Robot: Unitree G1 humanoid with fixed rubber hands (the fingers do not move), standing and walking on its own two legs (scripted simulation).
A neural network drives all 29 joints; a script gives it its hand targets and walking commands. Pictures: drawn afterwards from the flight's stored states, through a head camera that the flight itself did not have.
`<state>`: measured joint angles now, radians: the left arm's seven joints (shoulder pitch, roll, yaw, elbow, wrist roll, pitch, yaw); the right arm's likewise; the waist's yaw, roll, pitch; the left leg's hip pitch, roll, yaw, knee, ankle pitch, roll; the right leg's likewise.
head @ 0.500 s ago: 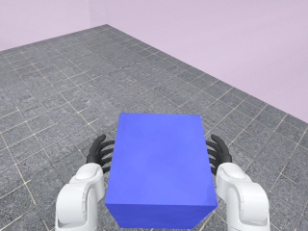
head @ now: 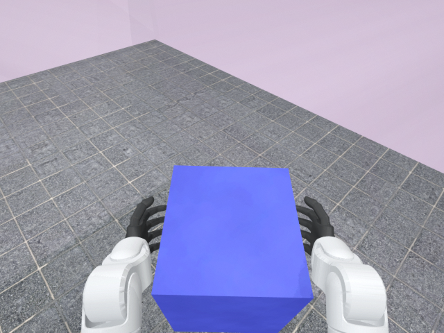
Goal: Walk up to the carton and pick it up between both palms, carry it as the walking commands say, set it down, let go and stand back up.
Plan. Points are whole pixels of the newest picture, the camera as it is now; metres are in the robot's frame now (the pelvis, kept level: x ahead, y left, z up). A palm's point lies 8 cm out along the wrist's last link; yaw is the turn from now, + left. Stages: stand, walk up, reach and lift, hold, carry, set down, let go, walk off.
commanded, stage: carry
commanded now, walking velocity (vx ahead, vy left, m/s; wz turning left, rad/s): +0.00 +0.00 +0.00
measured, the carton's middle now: (228, 254) +0.27 +0.00 +0.02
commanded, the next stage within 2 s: hold in 1.30 s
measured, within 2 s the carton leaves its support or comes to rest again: neither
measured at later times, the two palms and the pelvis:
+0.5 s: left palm (146, 261) +0.23 +0.13 +0.06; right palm (321, 257) +0.24 -0.16 +0.07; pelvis -0.04 -0.01 +0.00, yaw +0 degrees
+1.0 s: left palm (141, 271) +0.22 +0.14 +0.05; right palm (316, 264) +0.23 -0.15 +0.05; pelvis -0.05 -0.01 +0.00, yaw +1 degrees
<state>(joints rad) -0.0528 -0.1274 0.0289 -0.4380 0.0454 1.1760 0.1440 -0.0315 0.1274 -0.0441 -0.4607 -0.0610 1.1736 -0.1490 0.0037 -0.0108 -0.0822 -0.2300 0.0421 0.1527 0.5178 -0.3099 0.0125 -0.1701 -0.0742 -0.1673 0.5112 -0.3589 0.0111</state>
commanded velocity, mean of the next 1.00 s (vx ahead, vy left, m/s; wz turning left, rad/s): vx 0.00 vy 0.00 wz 0.00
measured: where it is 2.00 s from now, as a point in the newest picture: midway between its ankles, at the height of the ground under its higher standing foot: outside the picture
